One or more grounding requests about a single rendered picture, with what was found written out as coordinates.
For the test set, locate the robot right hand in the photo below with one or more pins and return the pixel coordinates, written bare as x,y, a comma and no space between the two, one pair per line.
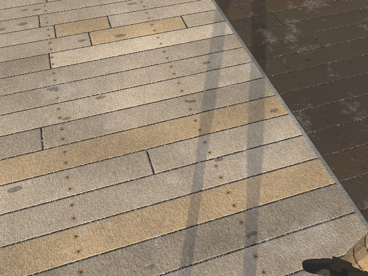
332,267

